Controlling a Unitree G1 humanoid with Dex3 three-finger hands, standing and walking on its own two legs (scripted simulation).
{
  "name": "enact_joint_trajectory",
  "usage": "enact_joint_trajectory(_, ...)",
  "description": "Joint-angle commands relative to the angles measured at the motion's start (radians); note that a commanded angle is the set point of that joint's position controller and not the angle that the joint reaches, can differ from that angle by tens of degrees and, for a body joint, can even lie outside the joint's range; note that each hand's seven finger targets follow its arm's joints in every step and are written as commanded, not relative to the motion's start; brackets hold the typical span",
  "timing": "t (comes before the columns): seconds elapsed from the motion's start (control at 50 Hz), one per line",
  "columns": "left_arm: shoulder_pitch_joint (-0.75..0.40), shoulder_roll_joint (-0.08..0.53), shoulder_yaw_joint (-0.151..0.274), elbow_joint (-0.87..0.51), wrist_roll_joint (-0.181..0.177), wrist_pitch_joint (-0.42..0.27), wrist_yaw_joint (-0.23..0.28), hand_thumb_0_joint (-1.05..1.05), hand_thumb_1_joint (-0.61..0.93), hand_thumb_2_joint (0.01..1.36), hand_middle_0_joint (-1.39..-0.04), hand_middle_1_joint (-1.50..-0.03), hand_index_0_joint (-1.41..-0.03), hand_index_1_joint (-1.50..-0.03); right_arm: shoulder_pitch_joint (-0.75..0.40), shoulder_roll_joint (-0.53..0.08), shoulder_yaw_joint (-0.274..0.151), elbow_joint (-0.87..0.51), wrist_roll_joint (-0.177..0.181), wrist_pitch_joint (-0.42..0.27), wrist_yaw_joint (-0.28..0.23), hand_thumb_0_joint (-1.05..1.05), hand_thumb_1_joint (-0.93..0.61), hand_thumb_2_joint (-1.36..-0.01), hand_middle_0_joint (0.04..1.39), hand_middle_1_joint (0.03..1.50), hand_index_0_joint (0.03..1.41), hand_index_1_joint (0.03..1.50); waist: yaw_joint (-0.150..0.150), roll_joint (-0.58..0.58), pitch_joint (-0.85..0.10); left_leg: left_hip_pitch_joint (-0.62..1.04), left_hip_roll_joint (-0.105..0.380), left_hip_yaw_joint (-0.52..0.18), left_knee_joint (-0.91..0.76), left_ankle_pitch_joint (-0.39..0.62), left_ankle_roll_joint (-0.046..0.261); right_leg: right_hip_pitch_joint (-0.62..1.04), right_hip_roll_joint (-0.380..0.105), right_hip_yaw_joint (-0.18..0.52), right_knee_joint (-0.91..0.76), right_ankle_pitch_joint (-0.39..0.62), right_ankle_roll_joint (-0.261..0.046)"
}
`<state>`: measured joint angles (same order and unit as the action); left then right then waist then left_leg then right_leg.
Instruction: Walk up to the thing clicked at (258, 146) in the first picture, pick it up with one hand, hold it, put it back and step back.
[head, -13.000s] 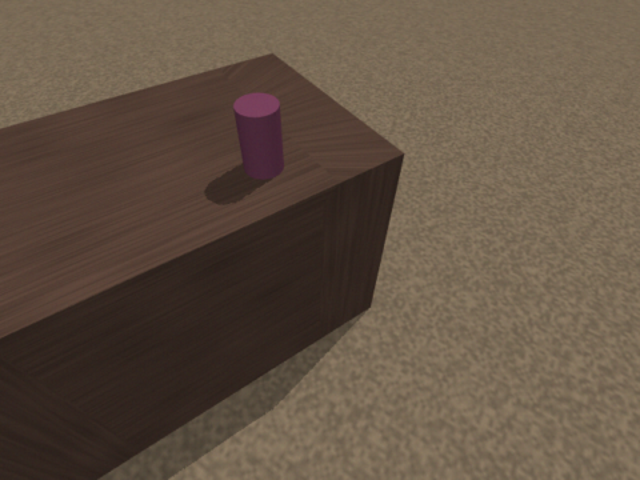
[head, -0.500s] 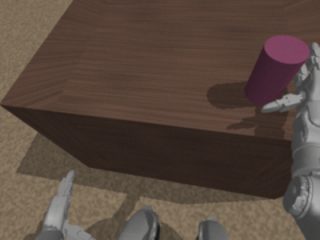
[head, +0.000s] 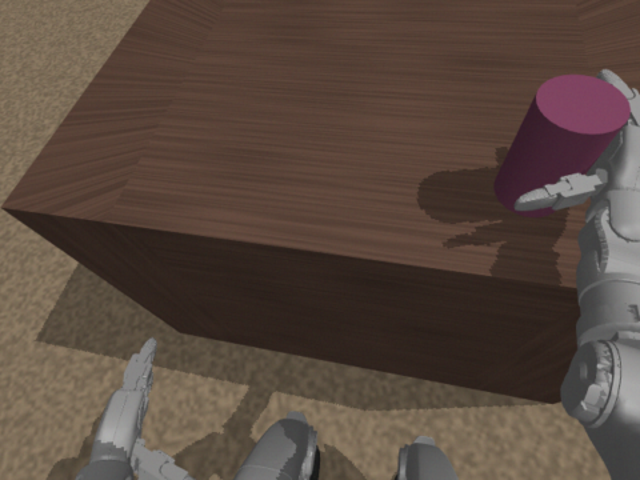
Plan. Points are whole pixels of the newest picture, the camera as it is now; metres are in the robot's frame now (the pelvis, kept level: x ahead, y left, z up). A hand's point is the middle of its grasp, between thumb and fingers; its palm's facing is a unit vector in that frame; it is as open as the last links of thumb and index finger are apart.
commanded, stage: close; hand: right
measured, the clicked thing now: (551, 152) +0.51 -0.20 +0.07
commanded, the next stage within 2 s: settle in 0.48 s
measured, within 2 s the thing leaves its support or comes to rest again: leaves its support in 0.62 s
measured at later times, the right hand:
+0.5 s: hand (560, 163) +0.50 -0.21 +0.07, palm faces +0.18 +0.98 -0.02, open 11.5 cm
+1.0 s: hand (585, 148) +0.48 -0.22 +0.12, palm faces +0.20 +0.98 -0.01, open 11.9 cm
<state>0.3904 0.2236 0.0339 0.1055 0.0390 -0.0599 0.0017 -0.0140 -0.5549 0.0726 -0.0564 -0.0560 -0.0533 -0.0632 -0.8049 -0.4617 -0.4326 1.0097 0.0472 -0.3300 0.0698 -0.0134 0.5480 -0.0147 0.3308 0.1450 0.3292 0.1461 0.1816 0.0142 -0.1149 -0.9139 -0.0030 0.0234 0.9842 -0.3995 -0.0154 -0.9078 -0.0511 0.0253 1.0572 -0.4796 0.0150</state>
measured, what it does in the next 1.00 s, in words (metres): stands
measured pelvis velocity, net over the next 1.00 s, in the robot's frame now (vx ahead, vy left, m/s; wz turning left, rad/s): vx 0.01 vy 0.00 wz -0.01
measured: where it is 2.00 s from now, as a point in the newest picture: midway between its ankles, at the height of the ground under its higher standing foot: outside the picture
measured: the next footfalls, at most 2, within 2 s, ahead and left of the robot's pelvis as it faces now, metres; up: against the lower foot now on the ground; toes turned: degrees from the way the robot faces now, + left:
none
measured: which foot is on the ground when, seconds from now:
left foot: down 0.00-1.00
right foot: down 0.00-1.00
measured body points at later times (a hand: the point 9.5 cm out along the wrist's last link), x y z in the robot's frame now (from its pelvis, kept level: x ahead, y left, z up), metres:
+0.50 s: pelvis +0.01 +0.00 +0.00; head +0.11 -0.03 +0.44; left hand +0.16 +0.26 -0.01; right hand +0.48 -0.26 +0.08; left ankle +0.04 +0.13 -0.67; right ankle +0.01 -0.12 -0.67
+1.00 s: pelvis +0.01 +0.00 +0.02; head +0.09 -0.02 +0.46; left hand +0.15 +0.27 -0.02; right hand +0.46 -0.27 +0.12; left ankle +0.04 +0.13 -0.67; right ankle +0.01 -0.12 -0.67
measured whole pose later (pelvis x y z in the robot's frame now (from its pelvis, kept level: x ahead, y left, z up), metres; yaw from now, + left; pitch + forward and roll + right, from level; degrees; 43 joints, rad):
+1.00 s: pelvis +0.01 +0.00 +0.02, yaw +0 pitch +14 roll +2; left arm 0.36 0.23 0.07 0.24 0.02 -0.03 0.01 -0.01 -0.53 0.06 -0.06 -0.06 -0.07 -0.06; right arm -0.71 -0.40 -0.40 0.94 0.09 -0.29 0.07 -0.02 0.61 -0.77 0.67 1.03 0.69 1.05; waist 0.13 -0.01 -0.10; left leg -0.76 0.01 0.01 0.89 -0.38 -0.02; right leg -0.75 -0.04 0.01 0.95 -0.45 0.01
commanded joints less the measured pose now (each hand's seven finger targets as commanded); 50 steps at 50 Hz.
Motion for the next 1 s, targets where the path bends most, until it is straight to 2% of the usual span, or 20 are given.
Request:
enact_joint_trajectory(0.0,-0.028,0.138,0.07,-0.108,-0.011,-0.039,0.01,0.0,-0.576,0.072,-0.045,-0.049,-0.038,-0.057,-0.406,-0.205,-0.009,-0.107,0.008,-0.038,0.003,0.0,0.52,-0.05,0.471,0.235,0.464,0.236,-0.021,-0.162,-0.429,0.208,-0.03,0.008,-0.102,0.276,0.03,0.285,0.023,-0.002,-0.134,0.381,-0.011)
enact_joint_trajectory(0.12,-0.021,0.181,0.119,-0.195,-0.011,-0.033,0.005,0.0,-0.559,0.062,-0.043,-0.05,-0.042,-0.051,-0.305,-0.14,-0.004,-0.09,0.016,-0.052,0.013,0.0,0.479,-0.18,0.667,0.413,0.668,0.415,-0.009,-0.069,-0.481,0.296,-0.034,0.018,-0.095,0.312,0.027,0.275,0.023,0.0,-0.149,0.384,-0.018)
enact_joint_trajectory(0.2,-0.004,0.166,0.112,-0.212,-0.013,-0.03,0.004,0.0,-0.55,0.055,-0.042,-0.05,-0.043,-0.049,-0.422,-0.22,-0.033,-0.299,0.022,-0.087,0.005,0.0,0.386,-0.327,0.877,0.605,0.88,0.607,-0.025,-0.128,-0.555,0.326,-0.029,0.004,-0.101,0.321,0.025,0.336,0.03,-0.012,-0.152,0.383,-0.018)
enact_joint_trajectory(0.26,0.049,0.145,0.114,-0.107,-0.01,-0.028,0.005,0.0,-0.543,0.052,-0.042,-0.051,-0.044,-0.049,-0.349,-0.132,0.013,-0.173,0.02,-0.078,-0.01,0.0,0.272,-0.419,0.939,0.687,0.939,0.688,0.004,-0.132,-0.413,0.235,-0.03,0.003,-0.109,0.297,0.027,0.319,0.034,-0.014,-0.151,0.364,-0.02)
enact_joint_trajectory(0.32,-0.027,0.158,0.119,-0.153,-0.008,-0.04,0.013,0.0,-0.545,0.05,-0.044,-0.049,-0.045,-0.047,-0.512,-0.269,-0.034,-0.345,0.003,-0.116,-0.032,0.0,0.189,-0.492,0.986,0.748,0.986,0.749,-0.001,-0.184,-0.455,0.22,-0.024,-0.009,-0.113,0.272,0.028,0.336,0.024,-0.013,-0.152,0.331,-0.021)
enact_joint_trajectory(0.34,-0.011,0.174,0.138,-0.139,-0.006,-0.041,0.014,0.0,-0.54,0.05,-0.042,-0.049,-0.044,-0.046,-0.481,-0.222,-0.005,-0.267,-0.004,-0.107,-0.027,0.0,0.164,-0.518,1.018,0.779,1.018,0.78,0.02,-0.187,-0.452,0.193,-0.027,-0.004,-0.108,0.266,0.031,0.361,0.019,-0.008,-0.151,0.344,-0.017)
enact_joint_trajectory(0.4,0.037,0.145,0.102,-0.107,-0.006,-0.036,0.003,0.0,-0.531,0.045,-0.042,-0.053,-0.048,-0.048,-0.323,-0.1,0.042,-0.155,0.012,-0.088,-0.005,0.0,0.076,-0.629,1.071,0.872,1.074,0.873,0.005,-0.156,-0.426,0.215,-0.028,0.004,-0.11,0.279,0.03,0.343,0.026,-0.007,-0.15,0.366,-0.015)
enact_joint_trajectory(0.44,-0.019,0.162,0.105,-0.209,-0.011,-0.041,0.003,0.0,-0.53,0.044,-0.042,-0.054,-0.048,-0.047,-0.386,-0.174,0.02,-0.285,0.015,-0.088,0.005,0.0,-0.011,-0.771,1.13,0.991,1.139,0.993,-0.022,-0.182,-0.603,0.3,-0.028,0.006,-0.103,0.352,0.027,0.423,0.026,-0.01,-0.138,0.461,-0.012)
enact_joint_trajectory(0.5,0.059,0.197,0.147,-0.101,-0.011,-0.016,-0.001,0.0,-0.521,0.04,-0.04,-0.054,-0.048,-0.045,-0.224,-0.195,-0.032,-0.182,0.027,-0.047,0.008,0.0,-0.051,-0.909,1.221,1.129,1.237,1.131,-0.056,-0.179,-0.497,0.297,-0.03,0.017,-0.115,0.347,0.027,0.386,0.033,-0.006,-0.161,0.489,-0.005)
enact_joint_trajectory(0.52,0.045,0.251,0.212,-0.097,-0.014,-0.015,0.007,0.0,-0.522,0.039,-0.039,-0.053,-0.047,-0.044,-0.291,-0.19,-0.029,-0.279,0.044,-0.061,0.008,0.0,-0.043,-0.921,1.244,1.15,1.261,1.152,-0.028,-0.159,-0.52,0.297,-0.03,0.018,-0.112,0.348,0.028,0.395,0.026,0.004,-0.162,0.492,-0.003)
enact_joint_trajectory(0.54,-0.039,0.243,0.19,-0.153,-0.015,-0.023,0.007,0.0,-0.529,0.042,-0.037,-0.049,-0.044,-0.042,-0.313,-0.226,-0.061,-0.335,0.047,-0.069,0.002,0.0,-0.039,-0.934,1.266,1.173,1.284,1.174,-0.059,-0.164,-0.578,0.331,-0.026,0.015,-0.109,0.368,0.028,0.408,0.026,0.002,-0.162,0.512,-0.005)
enact_joint_trajectory(0.6,-0.081,0.185,0.137,-0.146,-0.023,-0.027,0.008,0.0,-0.576,0.075,-0.053,-0.051,-0.044,-0.061,-0.182,-0.045,0.031,-0.141,0.051,-0.065,0.01,0.0,-0.025,-1.055,1.197,1.226,1.234,1.227,-0.03,-0.006,-0.389,0.323,-0.031,0.021,-0.126,0.328,0.025,0.282,0.029,0.003,-0.175,0.407,-0.019)
enact_joint_trajectory(0.66,-0.126,0.17,0.105,-0.209,-0.024,-0.038,0.024,0.0,-0.573,0.072,-0.054,-0.047,-0.045,-0.057,-0.422,-0.253,-0.038,-0.37,0.028,-0.115,-0.003,0.0,-0.036,-1.088,1.179,1.239,1.219,1.24,-0.049,-0.089,-0.549,0.414,-0.016,-0.012,-0.14,0.35,0.015,0.344,0.033,-0.017,-0.177,0.378,-0.028)
enact_joint_trajectory(0.72,0.101,0.073,0.033,0.018,-0.021,-0.018,0.009,0.0,-0.551,0.058,-0.054,-0.055,-0.053,-0.057,-0.242,-0.077,0.058,-0.15,0.038,-0.078,0.023,0.0,0.001,-1.167,1.168,1.298,1.218,1.299,-0.023,-0.112,-0.322,0.321,-0.021,-0.011,-0.162,0.317,0.02,0.315,0.045,-0.029,-0.197,0.343,-0.026)
enact_joint_trajectory(0.78,0.015,0.172,0.114,-0.102,-0.021,-0.027,0.019,0.0,-0.545,0.051,-0.056,-0.056,-0.057,-0.055,-0.392,-0.285,-0.04,-0.392,0.03,-0.079,0.015,0.0,0.018,-1.183,1.176,1.317,1.229,1.318,-0.04,-0.213,-0.548,0.355,-0.014,-0.017,-0.151,0.405,0.018,0.484,0.037,-0.03,-0.185,0.495,-0.015)
enact_joint_trajectory(0.84,0.099,0.164,0.137,0.082,-0.015,-0.012,0.01,0.0,-0.535,0.048,-0.055,-0.061,-0.059,-0.056,-0.298,-0.078,0.066,-0.245,0.048,-0.028,0.02,0.0,0.05,-1.23,1.204,1.368,1.263,1.369,-0.015,-0.18,-0.298,0.25,-0.017,-0.003,-0.165,0.325,0.022,0.392,0.037,-0.024,-0.205,0.44,-0.011)
enact_joint_trajectory(0.88,-0.072,0.201,0.164,-0.063,-0.025,-0.04,0.02,0.0,-0.548,0.054,-0.054,-0.055,-0.055,-0.055,-0.473,-0.211,-0.007,-0.469,0.054,-0.051,0.005,0.0,0.056,-1.2,1.199,1.344,1.256,1.345,-0.027,-0.172,-0.486,0.328,-0.014,-0.003,-0.168,0.363,0.023,0.456,0.028,-0.016,-0.205,0.457,-0.016)
enact_joint_trajectory(0.94,-0.087,0.248,0.189,-0.085,-0.03,-0.037,0.027,0.0,-0.556,0.063,-0.048,-0.052,-0.045,-0.055,-0.259,-0.089,0.042,-0.182,0.051,0.002,0.014,0.0,0.113,-1.233,1.202,1.38,1.267,1.38,-0.022,-0.008,-0.413,0.378,-0.023,0.018,-0.19,0.339,0.019,0.409,0.034,-0.006,-0.233,0.393,-0.026)
enact_joint_trajectory(0.96,-0.108,0.197,0.134,-0.086,-0.032,-0.038,0.024,0.0,-0.549,0.06,-0.048,-0.053,-0.046,-0.055,-0.264,-0.072,0.05,-0.177,0.054,0.002,0.018,0.0,0.104,-1.212,1.192,1.36,1.255,1.36,-0.03,0.012,-0.394,0.398,-0.021,0.018,-0.201,0.33,0.015,0.378,0.035,-0.005,-0.242,0.377,-0.028)
enact_joint_trajectory(0.98,-0.151,0.197,0.132,-0.129,-0.037,-0.043,0.029,0.0,-0.556,0.062,-0.048,-0.049,-0.044,-0.054,-0.332,-0.149,0.01,-0.256,0.05,-0.008,0.013,0.0,0.103,-1.224,1.179,1.363,1.244,1.363,-0.054,-0.013,-0.469,0.437,-0.013,0.007,-0.202,0.346,0.013,0.393,0.036,-0.012,-0.241,0.377,-0.03)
